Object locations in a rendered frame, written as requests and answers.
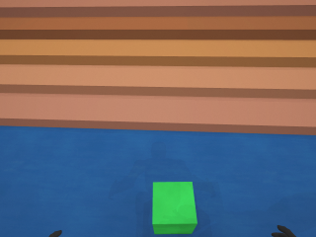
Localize carton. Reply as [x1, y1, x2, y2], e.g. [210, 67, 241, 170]
[152, 182, 198, 234]

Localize right robot hand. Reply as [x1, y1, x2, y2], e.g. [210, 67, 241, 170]
[272, 225, 296, 237]

